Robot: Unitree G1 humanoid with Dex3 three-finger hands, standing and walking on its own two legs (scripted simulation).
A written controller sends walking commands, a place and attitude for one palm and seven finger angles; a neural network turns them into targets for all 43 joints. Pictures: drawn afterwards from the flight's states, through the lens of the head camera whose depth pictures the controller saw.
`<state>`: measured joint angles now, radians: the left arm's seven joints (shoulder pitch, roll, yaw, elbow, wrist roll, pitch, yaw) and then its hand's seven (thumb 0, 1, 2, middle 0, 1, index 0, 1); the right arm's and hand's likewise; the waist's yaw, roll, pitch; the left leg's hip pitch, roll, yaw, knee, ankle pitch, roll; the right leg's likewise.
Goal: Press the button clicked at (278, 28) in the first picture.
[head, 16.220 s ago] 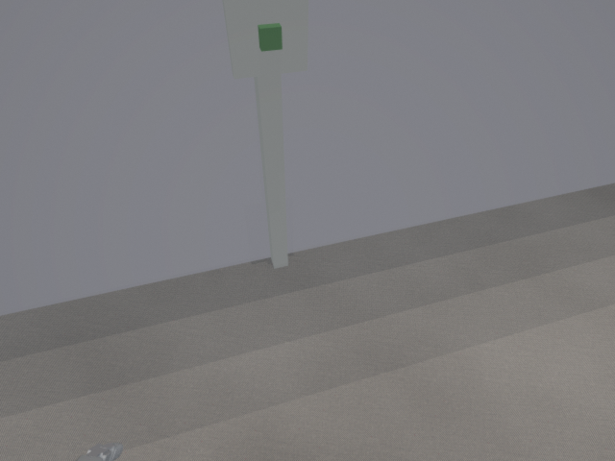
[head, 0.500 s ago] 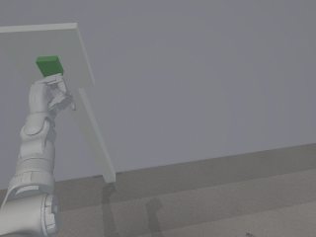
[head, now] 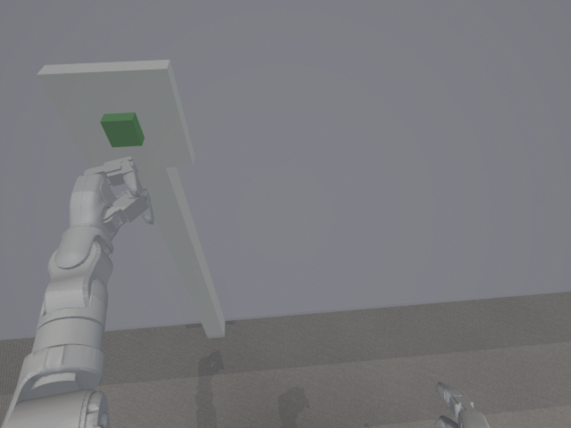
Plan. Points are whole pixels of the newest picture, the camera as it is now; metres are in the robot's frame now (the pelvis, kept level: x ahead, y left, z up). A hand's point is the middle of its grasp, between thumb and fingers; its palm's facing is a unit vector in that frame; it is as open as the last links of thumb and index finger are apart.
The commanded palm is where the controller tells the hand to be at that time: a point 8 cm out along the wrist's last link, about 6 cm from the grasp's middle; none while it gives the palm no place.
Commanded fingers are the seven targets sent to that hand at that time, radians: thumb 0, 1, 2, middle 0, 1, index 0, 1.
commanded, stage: draw the hand back to the body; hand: left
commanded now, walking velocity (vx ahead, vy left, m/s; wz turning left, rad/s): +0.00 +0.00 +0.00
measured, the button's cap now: (123, 128) +0.51 +0.28 +0.16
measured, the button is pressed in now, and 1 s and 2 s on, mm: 0 0 0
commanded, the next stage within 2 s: step back with the hand held close in 1.34 s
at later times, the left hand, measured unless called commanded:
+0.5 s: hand (93, 256) +0.28 +0.24 +0.15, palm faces +0.29 -0.94 -0.19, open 3.1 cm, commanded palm +0.23 +0.28 +0.17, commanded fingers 0.00 0.90 0.90 -1.30 -1.50 -1.30 -1.50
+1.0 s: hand (43, 304) +0.20 +0.24 +0.18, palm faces +0.38 -0.86 -0.34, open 3.1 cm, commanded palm +0.15 +0.29 +0.19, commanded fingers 0.00 0.90 0.90 -1.30 -1.50 -1.30 -1.50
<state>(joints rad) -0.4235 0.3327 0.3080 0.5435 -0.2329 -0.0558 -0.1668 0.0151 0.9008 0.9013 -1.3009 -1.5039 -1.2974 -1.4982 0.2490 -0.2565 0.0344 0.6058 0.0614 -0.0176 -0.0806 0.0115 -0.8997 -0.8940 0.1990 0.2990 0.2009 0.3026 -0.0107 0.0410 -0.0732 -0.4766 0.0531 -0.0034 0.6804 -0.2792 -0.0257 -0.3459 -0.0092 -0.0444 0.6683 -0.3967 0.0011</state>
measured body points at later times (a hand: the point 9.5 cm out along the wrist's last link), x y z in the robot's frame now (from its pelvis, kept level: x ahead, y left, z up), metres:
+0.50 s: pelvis -0.01 +0.00 +0.01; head -0.03 -0.02 +0.46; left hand +0.25 +0.29 +0.17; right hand +0.18 -0.23 -0.06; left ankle +0.04 +0.14 -0.72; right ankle -0.03 -0.12 -0.72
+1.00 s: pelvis +0.01 +0.01 +0.02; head -0.02 -0.01 +0.47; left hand +0.18 +0.29 +0.20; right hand +0.19 -0.21 -0.06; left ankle +0.04 +0.14 -0.72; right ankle -0.03 -0.12 -0.72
